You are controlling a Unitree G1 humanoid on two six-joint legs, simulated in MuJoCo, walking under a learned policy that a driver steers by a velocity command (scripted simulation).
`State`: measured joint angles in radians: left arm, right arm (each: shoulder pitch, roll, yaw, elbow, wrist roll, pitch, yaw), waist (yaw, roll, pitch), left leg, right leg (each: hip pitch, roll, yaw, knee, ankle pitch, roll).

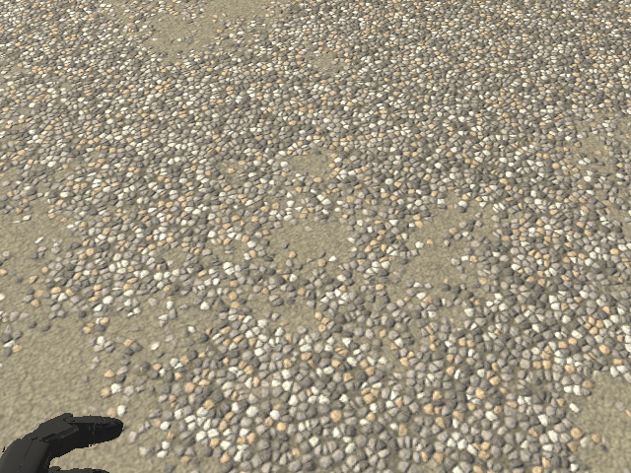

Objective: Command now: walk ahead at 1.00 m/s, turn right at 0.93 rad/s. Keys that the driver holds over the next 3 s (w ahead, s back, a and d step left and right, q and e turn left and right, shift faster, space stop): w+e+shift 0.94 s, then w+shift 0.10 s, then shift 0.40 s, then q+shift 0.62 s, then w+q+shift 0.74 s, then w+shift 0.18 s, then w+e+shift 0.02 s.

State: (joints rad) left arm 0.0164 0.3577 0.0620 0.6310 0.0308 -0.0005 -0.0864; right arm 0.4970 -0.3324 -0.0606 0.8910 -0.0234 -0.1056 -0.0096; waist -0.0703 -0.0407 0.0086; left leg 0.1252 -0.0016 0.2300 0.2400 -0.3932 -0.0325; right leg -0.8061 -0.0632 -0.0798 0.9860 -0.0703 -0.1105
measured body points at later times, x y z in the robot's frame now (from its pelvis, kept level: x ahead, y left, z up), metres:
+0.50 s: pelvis +0.47 -0.04 +0.00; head +0.51 -0.05 +0.44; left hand +0.59 +0.24 -0.12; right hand +0.62 -0.35 -0.05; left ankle +0.72 +0.02 -0.70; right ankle +0.27 -0.04 -0.72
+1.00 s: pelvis +0.83 -0.27 -0.03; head +0.85 -0.29 +0.42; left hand +1.16 -0.36 -0.08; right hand +0.57 -0.36 -0.15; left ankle +0.74 +0.01 -0.68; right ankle +0.90 -0.38 -0.73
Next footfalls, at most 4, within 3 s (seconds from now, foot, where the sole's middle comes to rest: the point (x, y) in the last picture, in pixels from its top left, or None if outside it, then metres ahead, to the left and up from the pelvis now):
0.12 right None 0.31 -0.05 -0.76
0.52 left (306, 352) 0.75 0.00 -0.76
1.00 right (466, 284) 0.91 -0.42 -0.76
1.38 left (536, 201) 1.18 -0.68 -0.76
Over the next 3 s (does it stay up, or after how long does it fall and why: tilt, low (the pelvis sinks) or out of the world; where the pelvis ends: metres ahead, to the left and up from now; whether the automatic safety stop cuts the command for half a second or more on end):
stays up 1.58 -0.60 0.00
